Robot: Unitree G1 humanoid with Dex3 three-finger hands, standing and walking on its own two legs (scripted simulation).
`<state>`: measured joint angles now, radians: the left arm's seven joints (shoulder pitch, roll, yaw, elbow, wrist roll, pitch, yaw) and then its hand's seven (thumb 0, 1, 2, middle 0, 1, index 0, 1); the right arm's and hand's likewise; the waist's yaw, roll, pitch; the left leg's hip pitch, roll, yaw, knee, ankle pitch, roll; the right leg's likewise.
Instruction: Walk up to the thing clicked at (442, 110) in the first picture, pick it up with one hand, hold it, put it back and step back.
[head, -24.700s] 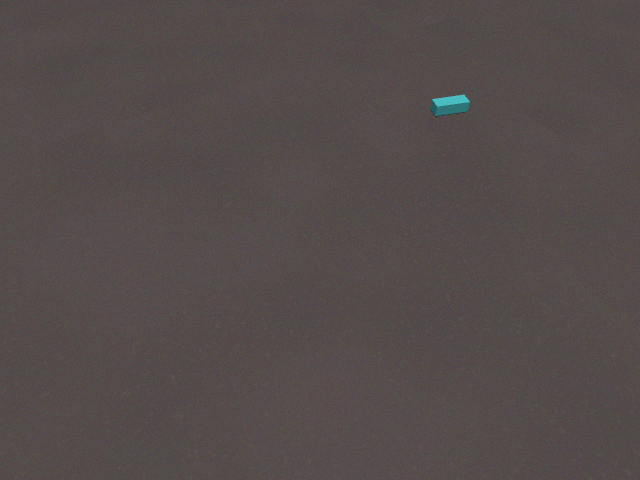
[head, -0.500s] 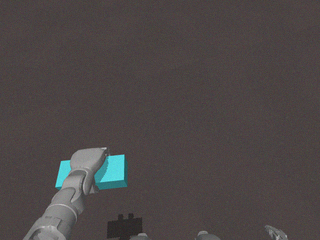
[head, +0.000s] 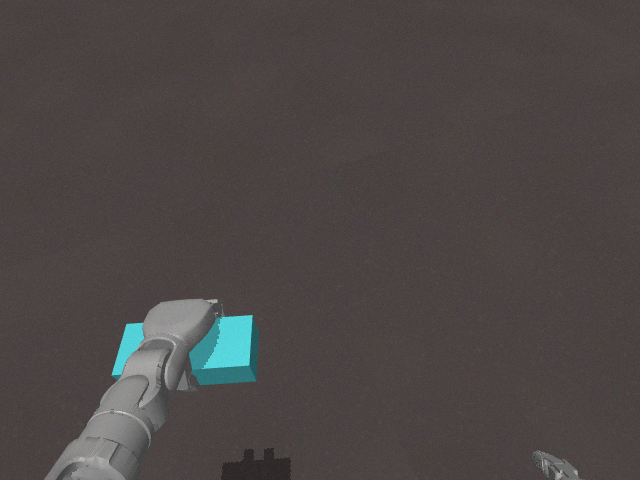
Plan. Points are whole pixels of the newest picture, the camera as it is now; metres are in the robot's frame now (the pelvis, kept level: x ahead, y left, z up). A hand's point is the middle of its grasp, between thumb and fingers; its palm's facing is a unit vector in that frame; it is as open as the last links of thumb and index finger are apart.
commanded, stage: hold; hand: left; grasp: from above
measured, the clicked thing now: (191, 352) +0.31 +0.23 -0.08
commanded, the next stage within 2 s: crouch in 1.34 s
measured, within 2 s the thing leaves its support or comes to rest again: neither
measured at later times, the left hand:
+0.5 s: hand (186, 365) +0.28 +0.22 -0.04, palm faces -0.46 -0.05 -0.89, open 10.9 cm
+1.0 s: hand (186, 359) +0.28 +0.21 -0.03, palm faces -0.47 -0.05 -0.88, open 10.9 cm
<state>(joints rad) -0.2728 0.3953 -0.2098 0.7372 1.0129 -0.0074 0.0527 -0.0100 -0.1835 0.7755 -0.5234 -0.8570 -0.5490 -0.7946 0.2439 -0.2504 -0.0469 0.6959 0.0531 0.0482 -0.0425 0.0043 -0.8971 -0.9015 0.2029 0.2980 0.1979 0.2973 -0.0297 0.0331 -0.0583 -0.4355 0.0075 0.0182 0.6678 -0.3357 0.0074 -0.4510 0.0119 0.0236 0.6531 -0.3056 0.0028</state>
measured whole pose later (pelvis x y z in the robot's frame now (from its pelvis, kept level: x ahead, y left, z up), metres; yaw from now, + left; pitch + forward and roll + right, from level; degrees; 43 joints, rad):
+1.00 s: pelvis -0.01 +0.00 +0.01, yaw +0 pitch +1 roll +0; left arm -0.23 0.41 -0.23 0.62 0.98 -0.02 -0.04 -0.01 -0.18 0.77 -0.52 -0.86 -0.54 -0.80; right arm 0.19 -0.25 -0.02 0.67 0.07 0.06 -0.07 0.01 -0.90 -0.91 0.20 0.30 0.20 0.30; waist 0.00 0.05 0.00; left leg -0.28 0.01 0.03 0.50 -0.25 0.00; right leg -0.30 0.01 0.03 0.51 -0.22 0.00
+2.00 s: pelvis -0.04 +0.00 -0.09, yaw +1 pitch +22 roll -1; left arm -0.57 0.38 -0.16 1.16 1.19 -0.07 0.36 -0.01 -0.16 0.75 -0.52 -0.85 -0.54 -0.78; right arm 0.23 -0.27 -0.08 0.72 -0.01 0.03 -0.01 0.00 -0.89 -0.90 0.20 0.30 0.20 0.30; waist -0.09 0.01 -0.15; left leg -1.10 0.01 -0.02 1.22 -0.49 0.00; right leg -1.10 0.02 -0.01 1.18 -0.46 0.00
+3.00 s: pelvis -0.08 +0.00 -0.36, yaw -2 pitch +37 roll -5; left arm -0.91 0.59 0.04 1.43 1.26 -0.17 0.44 -0.01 -0.18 0.76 -0.54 -0.83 -0.57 -0.77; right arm 0.15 -0.24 -0.01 0.76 -0.13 -0.07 0.12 0.00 -0.90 -0.90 0.20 0.30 0.20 0.30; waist -0.22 0.01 -0.12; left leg -2.16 0.00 -0.07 2.21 -0.70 0.00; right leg -2.14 0.01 -0.07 2.14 -0.65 0.00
